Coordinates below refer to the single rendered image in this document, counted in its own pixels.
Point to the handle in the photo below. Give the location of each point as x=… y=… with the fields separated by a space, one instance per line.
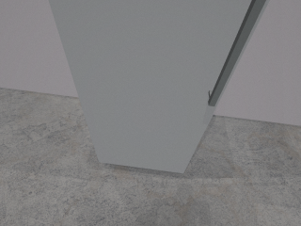
x=250 y=19

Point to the fridge door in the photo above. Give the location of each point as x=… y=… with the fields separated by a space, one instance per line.
x=143 y=69

